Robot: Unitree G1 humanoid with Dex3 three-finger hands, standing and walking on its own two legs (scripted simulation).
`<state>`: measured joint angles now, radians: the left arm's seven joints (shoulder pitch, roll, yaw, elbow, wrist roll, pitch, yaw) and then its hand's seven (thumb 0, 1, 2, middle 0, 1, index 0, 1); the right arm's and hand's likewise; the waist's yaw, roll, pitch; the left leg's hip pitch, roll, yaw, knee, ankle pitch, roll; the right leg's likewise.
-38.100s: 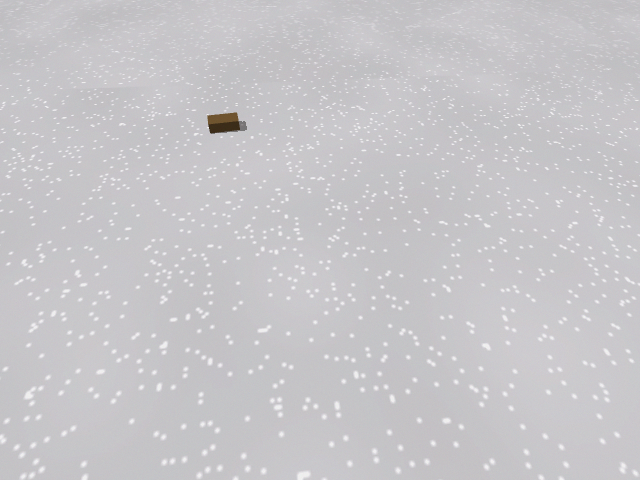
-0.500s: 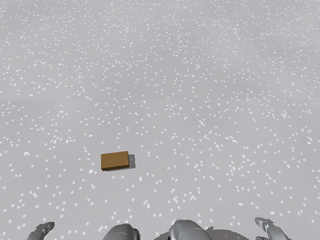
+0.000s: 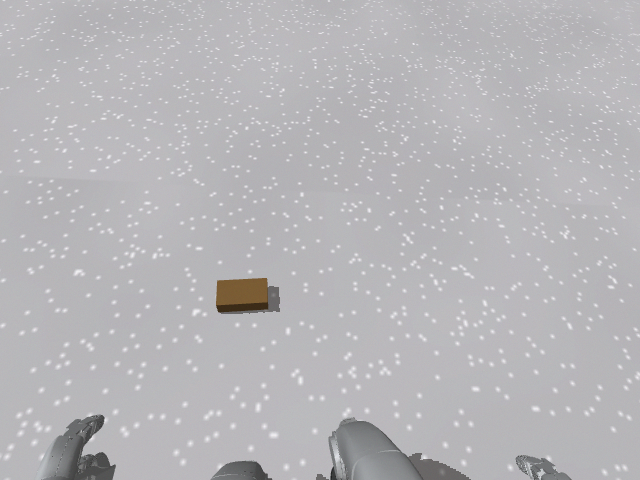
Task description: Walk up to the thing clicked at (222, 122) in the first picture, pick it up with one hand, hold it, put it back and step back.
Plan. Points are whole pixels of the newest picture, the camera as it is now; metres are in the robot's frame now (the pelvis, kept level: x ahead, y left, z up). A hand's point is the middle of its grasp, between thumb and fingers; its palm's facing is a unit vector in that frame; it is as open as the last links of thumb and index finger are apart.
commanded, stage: step back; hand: left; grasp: from above
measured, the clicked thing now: (242, 295) +0.68 +0.18 -0.73
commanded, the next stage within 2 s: none
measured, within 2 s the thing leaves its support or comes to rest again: neither
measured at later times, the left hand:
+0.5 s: hand out of the picture -0.08 +0.22 -0.13, palm faces -0.05 -0.91 -0.42, open 7.4 cm
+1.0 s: hand out of the picture -0.26 +0.21 -0.16, palm faces -0.04 -0.92 -0.39, open 7.4 cm
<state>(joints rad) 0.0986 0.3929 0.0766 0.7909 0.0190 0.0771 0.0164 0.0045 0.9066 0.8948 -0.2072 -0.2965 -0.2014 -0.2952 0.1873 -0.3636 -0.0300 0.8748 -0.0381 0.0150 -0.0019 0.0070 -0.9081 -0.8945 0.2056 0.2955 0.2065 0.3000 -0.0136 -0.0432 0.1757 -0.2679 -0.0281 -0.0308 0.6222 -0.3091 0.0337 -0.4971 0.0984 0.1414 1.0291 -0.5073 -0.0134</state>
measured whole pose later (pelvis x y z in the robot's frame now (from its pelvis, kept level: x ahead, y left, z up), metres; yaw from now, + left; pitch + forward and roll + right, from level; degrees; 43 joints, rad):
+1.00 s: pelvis -0.35 -0.06 -0.01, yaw -2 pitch -3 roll -3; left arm 0.19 0.37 0.07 0.89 0.03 0.02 0.00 0.00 0.91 0.89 -0.21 -0.30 -0.20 -0.30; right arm 0.10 -0.41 -0.04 0.83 -0.04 0.03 -0.01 0.01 -0.91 -0.89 0.21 0.30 0.21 0.30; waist 0.01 0.05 0.15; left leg -0.45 0.08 -0.02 0.71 -0.24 0.01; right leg -0.20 0.05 0.03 0.62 -0.38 0.00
